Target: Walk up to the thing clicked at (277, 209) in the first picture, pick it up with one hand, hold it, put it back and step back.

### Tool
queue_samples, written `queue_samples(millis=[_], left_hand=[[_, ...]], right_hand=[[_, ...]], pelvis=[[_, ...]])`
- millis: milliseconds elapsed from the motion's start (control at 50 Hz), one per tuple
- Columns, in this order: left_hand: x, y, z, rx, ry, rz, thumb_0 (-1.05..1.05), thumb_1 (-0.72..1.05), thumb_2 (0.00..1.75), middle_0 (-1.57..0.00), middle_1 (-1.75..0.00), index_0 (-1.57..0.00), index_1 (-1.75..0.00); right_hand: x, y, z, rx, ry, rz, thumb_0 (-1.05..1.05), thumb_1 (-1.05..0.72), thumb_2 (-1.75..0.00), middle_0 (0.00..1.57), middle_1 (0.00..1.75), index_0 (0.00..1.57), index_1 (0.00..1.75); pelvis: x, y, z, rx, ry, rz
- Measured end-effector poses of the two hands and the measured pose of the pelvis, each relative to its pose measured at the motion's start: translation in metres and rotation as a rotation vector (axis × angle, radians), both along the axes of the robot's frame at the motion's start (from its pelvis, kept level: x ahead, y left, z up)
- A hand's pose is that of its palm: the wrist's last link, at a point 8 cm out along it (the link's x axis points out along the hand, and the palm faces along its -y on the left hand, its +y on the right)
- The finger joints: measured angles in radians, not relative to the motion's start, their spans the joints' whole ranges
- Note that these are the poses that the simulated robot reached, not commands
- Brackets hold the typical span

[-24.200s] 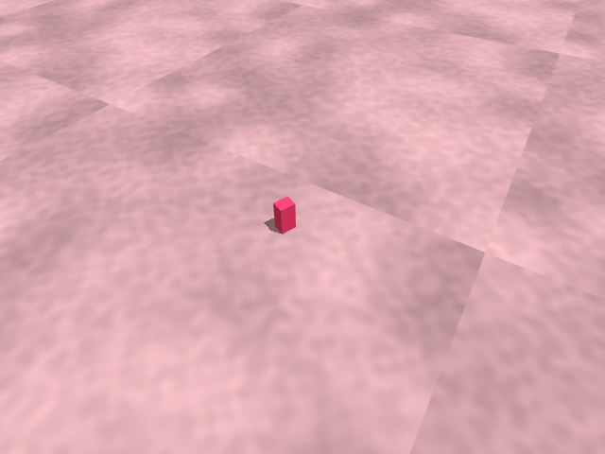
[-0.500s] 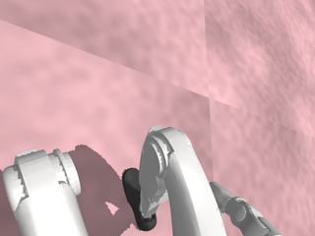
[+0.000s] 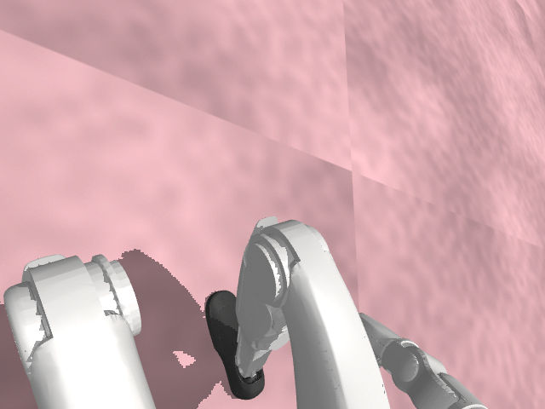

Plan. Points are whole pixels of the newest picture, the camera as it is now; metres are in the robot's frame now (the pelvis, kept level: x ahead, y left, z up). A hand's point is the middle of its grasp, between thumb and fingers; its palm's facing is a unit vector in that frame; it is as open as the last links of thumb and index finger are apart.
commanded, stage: open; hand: left
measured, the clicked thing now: out of the picture +0.43 +0.33 -0.20
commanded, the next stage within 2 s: withdraw in 0.06 s
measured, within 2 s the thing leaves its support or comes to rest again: rests again in 0.82 s
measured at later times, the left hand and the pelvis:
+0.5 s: hand out of the picture +0.42 +0.39 -0.09, palm faces +0.60 -0.80 -0.01, open 17.0 cm; pelvis +0.00 +0.00 +0.01, yaw +1 degrees
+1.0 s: hand out of the picture +0.33 +0.43 +0.02, palm faces +0.44 -0.78 -0.43, open 17.4 cm; pelvis +0.02 -0.01 +0.09, yaw +8 degrees
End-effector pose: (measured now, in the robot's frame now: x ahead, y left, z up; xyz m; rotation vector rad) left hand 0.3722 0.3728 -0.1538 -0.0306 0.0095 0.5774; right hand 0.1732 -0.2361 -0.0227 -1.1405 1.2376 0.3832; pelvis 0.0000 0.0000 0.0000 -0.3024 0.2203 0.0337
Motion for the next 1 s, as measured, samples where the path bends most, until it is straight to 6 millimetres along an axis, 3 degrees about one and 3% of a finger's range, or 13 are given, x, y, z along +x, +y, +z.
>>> queue_samples(millis=[260,360,500,580,700,840,1000], left_hand=[[-0.001,-0.001,-0.004,0.002,0.011,0.009,-0.01,-0.50,0.20,-0.36,-0.29,-0.38,-0.29],[-0.001,0.009,0.006,0.023,-0.019,0.035,-0.01,-0.51,0.15,-0.22,-0.19,-0.24,-0.19],[-0.006,0.053,0.058,0.106,-0.091,0.068,-0.01,-0.53,0.11,-0.12,-0.11,-0.14,-0.11],[-0.019,0.069,0.080,0.112,-0.013,0.005,-0.01,-0.54,0.09,-0.09,-0.09,-0.11,-0.09],[-0.043,0.066,0.096,0.031,0.009,-0.009,-0.01,-0.54,0.07,-0.06,-0.08,-0.09,-0.06],[-0.054,0.060,0.116,0.092,0.281,-0.092,-0.01,-0.53,0.06,-0.07,-0.06,-0.08,-0.06],[-0.085,0.087,0.203,0.253,0.489,0.000,-0.01,-0.55,0.06,-0.07,-0.06,-0.07,-0.06]], right_hand=[[-0.001,-0.004,0.000,-0.014,0.012,-0.008,-0.01,-0.91,-0.90,0.21,0.30,0.21,0.30],[-0.002,-0.006,-0.001,-0.013,0.006,-0.018,-0.01,-0.90,-0.90,0.21,0.30,0.21,0.30],[-0.004,-0.009,0.001,0.013,-0.021,-0.080,0.00,-0.90,-0.90,0.21,0.30,0.21,0.30],[-0.002,-0.010,0.000,0.054,-0.045,-0.135,0.00,-0.90,-0.90,0.21,0.30,0.21,0.30],[0.011,-0.005,-0.002,0.132,-0.089,-0.183,0.00,-0.88,-0.89,0.21,0.30,0.21,0.30],[0.033,0.001,0.007,0.230,-0.182,-0.339,0.00,-0.92,-0.91,0.21,0.30,0.21,0.30],[0.040,-0.003,0.014,0.309,-0.180,-0.483,0.00,-0.92,-0.91,0.21,0.30,0.21,0.30]], pelvis=[[0.000,0.000,0.000,-0.002,-0.001,-0.001],[-0.001,-0.002,0.001,0.004,-0.003,0.000],[0.000,-0.004,0.007,0.016,0.033,0.009],[0.003,-0.003,0.014,0.022,0.081,0.017],[0.005,-0.003,0.025,0.039,0.136,0.034],[0.009,-0.008,0.049,0.072,0.223,0.059],[0.017,-0.012,0.088,0.114,0.330,0.086]])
